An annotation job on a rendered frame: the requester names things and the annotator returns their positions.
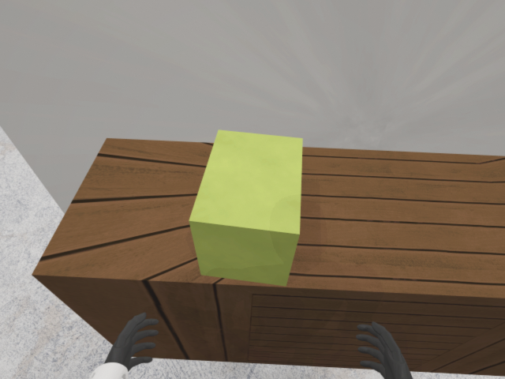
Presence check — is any left robot hand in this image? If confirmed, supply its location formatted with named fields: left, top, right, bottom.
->
left=104, top=313, right=159, bottom=372

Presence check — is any carton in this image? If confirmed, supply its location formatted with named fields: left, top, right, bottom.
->
left=189, top=130, right=303, bottom=286

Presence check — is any pedestal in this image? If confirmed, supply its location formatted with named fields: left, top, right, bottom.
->
left=32, top=138, right=505, bottom=377

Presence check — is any right robot hand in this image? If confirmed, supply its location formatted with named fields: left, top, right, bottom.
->
left=356, top=321, right=413, bottom=379

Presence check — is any left robot forearm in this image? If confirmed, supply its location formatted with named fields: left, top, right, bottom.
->
left=89, top=362, right=129, bottom=379

